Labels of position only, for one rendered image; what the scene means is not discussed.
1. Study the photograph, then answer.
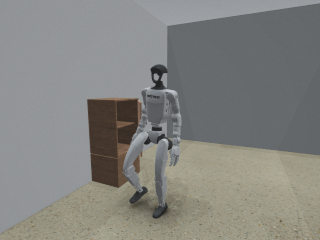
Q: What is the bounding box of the left robot hand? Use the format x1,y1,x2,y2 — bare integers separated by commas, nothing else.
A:
169,145,180,166

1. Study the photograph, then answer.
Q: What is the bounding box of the left robot forearm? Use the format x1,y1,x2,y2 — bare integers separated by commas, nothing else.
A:
172,114,182,146

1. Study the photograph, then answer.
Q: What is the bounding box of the robot left shin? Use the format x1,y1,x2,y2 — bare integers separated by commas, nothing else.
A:
155,175,167,207

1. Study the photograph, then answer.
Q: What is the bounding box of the cupboard door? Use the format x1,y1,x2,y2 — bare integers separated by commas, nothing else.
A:
137,100,143,157

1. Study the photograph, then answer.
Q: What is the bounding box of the right robot forearm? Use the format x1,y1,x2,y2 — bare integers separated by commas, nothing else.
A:
136,112,148,134

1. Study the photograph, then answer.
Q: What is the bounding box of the robot right upper arm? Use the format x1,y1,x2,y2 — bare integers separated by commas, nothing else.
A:
141,87,151,115

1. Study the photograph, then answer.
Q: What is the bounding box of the right robot thigh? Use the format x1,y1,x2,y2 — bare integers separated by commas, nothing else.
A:
123,132,150,175

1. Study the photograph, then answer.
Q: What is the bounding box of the right robot hand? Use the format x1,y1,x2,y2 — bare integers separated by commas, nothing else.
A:
130,132,139,145

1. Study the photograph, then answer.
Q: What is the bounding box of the robot left upper arm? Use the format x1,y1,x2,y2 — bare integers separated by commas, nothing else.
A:
165,89,180,122

